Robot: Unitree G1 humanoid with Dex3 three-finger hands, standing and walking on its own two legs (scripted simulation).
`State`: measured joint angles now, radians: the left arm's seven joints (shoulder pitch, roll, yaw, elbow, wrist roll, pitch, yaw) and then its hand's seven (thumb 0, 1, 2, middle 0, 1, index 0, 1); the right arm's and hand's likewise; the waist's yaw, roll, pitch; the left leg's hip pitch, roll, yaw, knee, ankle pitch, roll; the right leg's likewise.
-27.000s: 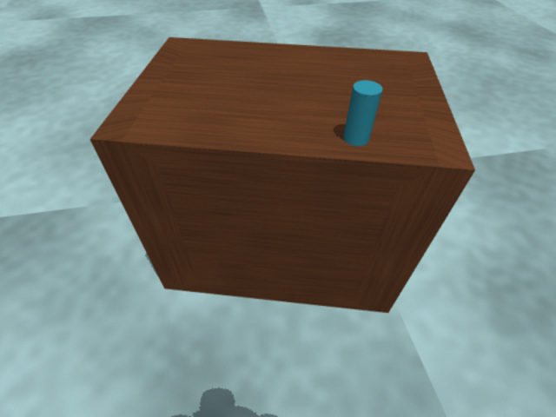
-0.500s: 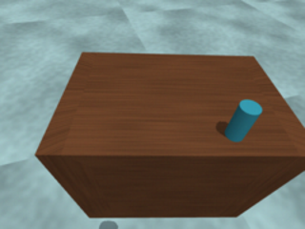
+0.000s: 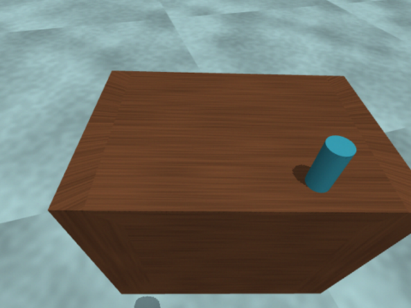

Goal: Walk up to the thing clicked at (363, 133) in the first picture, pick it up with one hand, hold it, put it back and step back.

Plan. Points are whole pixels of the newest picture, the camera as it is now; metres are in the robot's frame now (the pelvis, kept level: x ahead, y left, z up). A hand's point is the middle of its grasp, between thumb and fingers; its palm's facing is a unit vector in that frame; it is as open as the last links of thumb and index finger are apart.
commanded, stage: stand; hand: right
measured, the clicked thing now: (328, 165) +0.42 -0.28 +0.04
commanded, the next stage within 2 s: none
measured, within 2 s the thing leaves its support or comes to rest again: neither
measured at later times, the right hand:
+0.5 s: hand out of the picture +0.07 -0.26 -0.16, palm faces -0.03 +0.94 -0.35, open 7.5 cm
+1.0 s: hand out of the picture +0.06 -0.26 -0.16, palm faces -0.03 +0.94 -0.35, open 7.4 cm
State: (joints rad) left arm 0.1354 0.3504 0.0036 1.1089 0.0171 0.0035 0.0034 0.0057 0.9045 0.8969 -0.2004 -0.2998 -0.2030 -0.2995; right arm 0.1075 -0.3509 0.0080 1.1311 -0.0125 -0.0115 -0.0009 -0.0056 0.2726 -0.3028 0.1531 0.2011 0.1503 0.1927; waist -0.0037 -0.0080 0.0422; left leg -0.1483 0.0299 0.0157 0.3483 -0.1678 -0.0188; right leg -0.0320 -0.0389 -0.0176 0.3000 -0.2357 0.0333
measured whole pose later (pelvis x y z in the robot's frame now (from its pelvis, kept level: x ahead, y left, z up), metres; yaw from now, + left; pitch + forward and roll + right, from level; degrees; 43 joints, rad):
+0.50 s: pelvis +0.00 +0.00 +0.00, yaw +0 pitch -2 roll +0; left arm 0.14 0.35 0.01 1.11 0.02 0.00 0.00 0.01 0.91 0.90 -0.20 -0.30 -0.20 -0.30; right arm 0.11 -0.35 0.01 1.13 -0.01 -0.01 0.00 0.00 -0.88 -0.89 0.21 0.30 0.20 0.30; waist 0.00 0.00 0.05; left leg -0.14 0.03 0.01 0.34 -0.16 -0.02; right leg -0.03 -0.04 -0.02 0.30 -0.24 0.03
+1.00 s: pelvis -0.01 +0.00 +0.00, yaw +0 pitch -2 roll +0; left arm 0.15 0.35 0.01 1.11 0.02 0.00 0.00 0.01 0.91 0.90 -0.20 -0.30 -0.20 -0.30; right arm 0.12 -0.35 0.01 1.13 -0.01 -0.01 0.00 0.00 -0.91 -0.89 0.21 0.30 0.20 0.30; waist -0.01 -0.01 0.05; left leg -0.15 0.03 0.01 0.34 -0.16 -0.02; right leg -0.03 -0.04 -0.02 0.29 -0.23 0.03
